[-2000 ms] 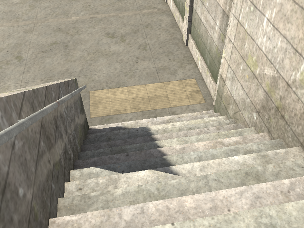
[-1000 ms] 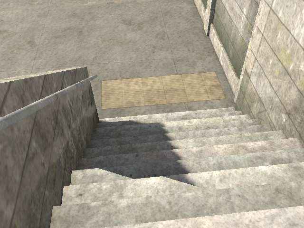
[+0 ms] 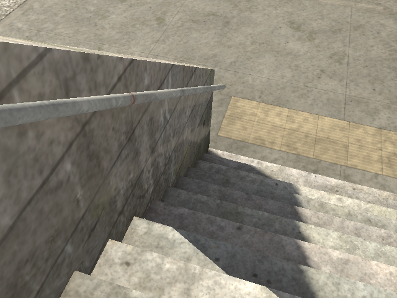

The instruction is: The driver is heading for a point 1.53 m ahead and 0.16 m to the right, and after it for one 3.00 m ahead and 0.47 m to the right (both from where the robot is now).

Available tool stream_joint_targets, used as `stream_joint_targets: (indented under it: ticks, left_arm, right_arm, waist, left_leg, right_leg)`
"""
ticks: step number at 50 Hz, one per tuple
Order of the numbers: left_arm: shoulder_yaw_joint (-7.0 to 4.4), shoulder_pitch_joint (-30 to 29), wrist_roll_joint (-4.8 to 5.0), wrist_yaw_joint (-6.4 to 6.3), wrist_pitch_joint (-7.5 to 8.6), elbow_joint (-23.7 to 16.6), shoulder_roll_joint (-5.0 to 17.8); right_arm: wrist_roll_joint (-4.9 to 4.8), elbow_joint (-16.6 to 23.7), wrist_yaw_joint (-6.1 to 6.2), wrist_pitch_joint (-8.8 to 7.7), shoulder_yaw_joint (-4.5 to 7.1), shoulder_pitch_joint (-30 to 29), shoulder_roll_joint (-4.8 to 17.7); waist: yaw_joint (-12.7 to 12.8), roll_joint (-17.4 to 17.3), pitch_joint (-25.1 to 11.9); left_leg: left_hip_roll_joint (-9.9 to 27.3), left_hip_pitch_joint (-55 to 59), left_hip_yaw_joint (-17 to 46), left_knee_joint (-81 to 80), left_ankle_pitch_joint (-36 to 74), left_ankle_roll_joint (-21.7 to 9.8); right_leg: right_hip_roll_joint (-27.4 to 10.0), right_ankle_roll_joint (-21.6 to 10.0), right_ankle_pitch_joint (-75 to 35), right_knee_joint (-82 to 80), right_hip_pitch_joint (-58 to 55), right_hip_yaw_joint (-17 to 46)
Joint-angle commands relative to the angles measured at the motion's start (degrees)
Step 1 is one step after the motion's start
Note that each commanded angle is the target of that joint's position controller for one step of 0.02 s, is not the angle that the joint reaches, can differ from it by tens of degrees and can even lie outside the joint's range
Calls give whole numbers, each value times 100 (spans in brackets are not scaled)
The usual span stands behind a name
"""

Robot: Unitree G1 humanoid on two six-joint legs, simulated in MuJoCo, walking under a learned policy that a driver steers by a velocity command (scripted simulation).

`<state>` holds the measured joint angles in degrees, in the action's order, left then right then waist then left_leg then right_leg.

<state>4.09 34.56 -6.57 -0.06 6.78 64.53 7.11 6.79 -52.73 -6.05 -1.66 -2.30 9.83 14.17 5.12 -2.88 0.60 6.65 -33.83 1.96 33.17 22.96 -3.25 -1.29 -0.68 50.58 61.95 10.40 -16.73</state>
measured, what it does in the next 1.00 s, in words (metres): goes down: left foot 0.19 m lower, then right foot 0.19 m lower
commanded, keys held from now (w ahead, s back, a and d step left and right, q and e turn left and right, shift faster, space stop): w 0.86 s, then no key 0.14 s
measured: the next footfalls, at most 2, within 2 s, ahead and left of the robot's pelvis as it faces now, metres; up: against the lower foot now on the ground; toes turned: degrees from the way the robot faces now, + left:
left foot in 0.10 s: +0.18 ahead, +0.13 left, -0.19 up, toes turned +8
right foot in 0.52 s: +0.42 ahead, -0.09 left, -0.38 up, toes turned +4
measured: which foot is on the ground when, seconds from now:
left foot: up 0.00-0.08, down 0.10-0.54, up 0.56-1.00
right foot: down 0.00-0.10, up 0.12-0.50, down 0.52-1.00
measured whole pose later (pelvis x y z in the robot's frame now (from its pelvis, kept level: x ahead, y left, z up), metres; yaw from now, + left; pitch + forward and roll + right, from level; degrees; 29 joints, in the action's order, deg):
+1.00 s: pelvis +0.54 +0.03 -0.37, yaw +5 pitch -2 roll -4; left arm -0.3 29.6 -2.2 -2.0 5.0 59.8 9.5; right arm -0.8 -54.4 -0.9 -1.6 2.6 0.8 12.6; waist 8.9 -5.1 1.6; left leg 4.3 -25.3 -0.2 20.6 30.4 -0.1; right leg 4.7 -2.3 49.5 58.8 7.4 -2.5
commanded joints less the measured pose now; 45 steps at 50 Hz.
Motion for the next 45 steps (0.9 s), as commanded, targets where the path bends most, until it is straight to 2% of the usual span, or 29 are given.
stream_joint_targets:
  ticks: [1,3,5,6,7,8,9,10,11,12,14,15,17,19,21,23,25,26,27,28,29,31,33,35,37,38,40,43,45]
  left_arm:
    - [-271,312,119,11,-56,29,1055]
    - [-403,-4,2,140,-230,91,1336]
    - [-492,192,-83,568,-310,217,1456]
    - [-501,72,158,739,-285,-162,994]
    - [-474,-926,308,804,-158,-891,945]
    - [-403,-1696,494,716,-50,-1364,886]
    - [-420,-1934,524,560,10,-1565,968]
    - [-419,-1502,431,419,25,-1421,865]
    - [-403,-1342,232,274,14,-1261,715]
    - [-447,-1016,141,268,-74,-947,683]
    - [-325,-501,43,493,-218,-696,278]
    - [-308,-818,-66,521,-199,-839,398]
    - [-315,-1383,27,456,-165,-942,722]
    - [-406,-1694,118,368,-185,-1096,1047]
    - [-467,-2106,-10,383,-304,-1327,1309]
    - [-432,-2644,55,375,-362,-1521,1263]
    - [-540,-1743,180,356,-248,-1147,1424]
    - [-780,-936,472,278,-145,-842,1844]
    - [-1040,459,389,275,-95,-555,2363]
    - [-1103,828,238,358,-99,-477,2729]
    - [-933,1024,859,355,-409,-283,1848]
    - [-824,414,826,169,-514,-507,1452]
    - [-586,13,533,118,-378,-455,1097]
    - [-424,-1117,640,-6,-190,-849,942]
    - [-501,-1091,747,-25,-88,-727,1379]
    - [-569,-1017,751,12,-75,-763,1532]
    - [-476,-647,782,-115,-36,-627,1099]
    - [-560,-192,567,-209,-91,-602,1113]
    - [-553,-263,489,-199,-166,-678,997]
  right_arm:
    - [72,635,19,-43,22,-1040,237]
    - [-50,4,82,-95,132,197,347]
    - [-39,-863,167,-262,698,2706,1353]
    - [123,-1101,250,-168,762,3616,1572]
    - [136,-1208,322,-165,868,4008,1607]
    - [108,-1070,331,-175,765,3428,1213]
    - [-30,-917,237,-166,618,2762,851]
    - [-126,-660,166,-226,455,1961,438]
    - [-1,-496,165,-332,290,1469,31]
    - [-124,-356,212,-417,246,1360,-87]
    - [-74,-297,199,-583,354,1437,528]
    - [-124,-247,331,-643,178,1423,-74]
    - [-143,-281,489,-678,148,1700,-37]
    - [40,-110,365,-600,159,1310,267]
    - [-15,-66,256,-583,142,1425,379]
    - [-168,-153,319,-494,163,1905,489]
    - [-4,-223,290,-312,264,1921,916]
    - [-116,-295,176,-210,381,1756,959]
    - [117,-414,-111,-152,339,2157,923]
    - [-204,-515,-221,-267,276,3351,-81]
    - [-947,-46,571,-88,567,1996,578]
    - [-670,209,922,67,411,870,115]
    - [-705,89,900,299,399,812,-206]
    - [-652,301,665,326,343,393,-297]
    - [-380,-310,580,374,403,993,-399]
    - [-416,-513,595,444,478,1274,-178]
    - [-506,-182,594,255,636,-211,273]
    - [-401,117,584,7,602,-1503,151]
    - [-611,159,493,-44,507,-1771,-178]
  waist:
    - [140,484,1202]
    - [-302,128,849]
    - [-1293,-634,-254]
    - [-1380,-1202,-1834]
    - [-1734,-745,-2096]
    - [-1709,225,-1284]
    - [-1375,391,-781]
    - [-738,586,15]
    - [-379,763,510]
    - [-316,793,788]
    - [-18,-160,256]
    - [-255,273,127]
    - [-633,360,-41]
    - [-359,139,158]
    - [-315,-29,465]
    - [-712,66,701]
    - [-404,282,354]
    - [-9,738,227]
    - [447,1062,-618]
    - [-52,2289,-1590]
    - [44,763,-1259]
    - [7,667,-81]
    - [-512,518,823]
    - [-1145,195,1107]
    - [-1191,1056,312]
    - [-1220,1140,81]
    - [-739,804,801]
    - [-131,510,821]
    - [178,263,969]
  left_leg:
    - [-206,150,-311,-644,-1171,-38]
    - [-137,1689,-288,-1813,-688,-134]
    - [-166,5804,-606,-1614,1198,-716]
    - [753,8007,327,383,3847,-1729]
    - [1199,8529,690,657,3849,-1855]
    - [1510,7458,871,278,1796,-1676]
    - [1536,5935,1027,-138,20,-1584]
    - [1301,3937,891,-314,-982,-1480]
    - [1211,2052,849,-505,-1402,-1432]
    - [949,622,390,-860,-1218,-1556]
    - [329,-786,299,-245,-1945,-1665]
    - [367,-229,472,-11,-2671,-1410]
    - [173,282,568,834,-3631,-1089]
    - [-114,-1491,250,1037,-4517,-906]
    - [231,-1161,727,1424,-4933,-922]
    - [569,461,1575,1944,-4581,-934]
    - [312,348,1269,3076,-3996,-755]
    - [-76,806,830,4340,-3893,-495]
    - [-503,-464,741,6325,-3370,-152]
    - [-1334,-2722,-10,9385,-7240,280]
    - [-1122,-3832,-594,9778,-7429,-81]
    - [-709,-4161,44,8840,-6478,-183]
    - [-519,-3339,355,7481,-4874,-266]
    - [-453,-1599,-42,3839,-2267,132]
    - [-574,441,-331,3603,-812,224]
    - [-623,576,-393,3761,-684,167]
    - [-282,-1260,141,1833,225,24]
    - [-243,-1625,217,758,648,162]
    - [-440,-323,-327,-241,831,265]
  right_leg:
    - [-1701,-1013,-4280,-1661,327,2197]
    - [-1534,-880,-4426,-300,402,1997]
    - [-499,-191,-3559,3005,2307,1107]
    - [100,136,-162,5456,3790,1023]
    - [-71,174,134,5716,4938,1242]
    - [-413,71,-378,4741,5600,1575]
    - [-659,-65,-687,4150,5499,1767]
    - [-797,-211,-1909,2828,5032,2031]
    - [-1124,-288,-3203,1582,4199,2384]
    - [-1014,-204,-4588,247,3105,2093]
    - [-533,-56,-5601,1130,1741,1735]
    - [-841,-88,-6720,-82,2555,2273]
    - [-807,54,-8232,-1651,2739,2455]
    - [-342,214,-8128,-1710,593,1764]
    - [-269,250,-6765,-1712,650,1760]
    - [-524,87,-6014,-3380,1535,2099]
    - [-160,-84,-6506,-3386,-125,1522]
    - [-272,-264,-6501,-5374,-747,1660]
    - [-688,-966,-8488,-3816,-3122,1763]
    - [-1626,-2202,-11725,-1757,-4979,2541]
    - [-2275,-1620,-10809,-2073,-4351,3402]
    - [-2413,-1801,-6565,-3357,-2212,4020]
    - [-1985,-1355,-5434,-3336,47,3563]
    - [-1189,-952,-4296,-4016,2324,2813]
    - [-1166,-964,-5111,-3906,2665,2802]
    - [-1144,-875,-5427,-3666,2340,2673]
    - [-930,-1003,-3895,-3240,719,2935]
    - [-955,-1237,-3445,-2495,-174,3189]
    - [-636,-1078,-3177,-2386,638,2861]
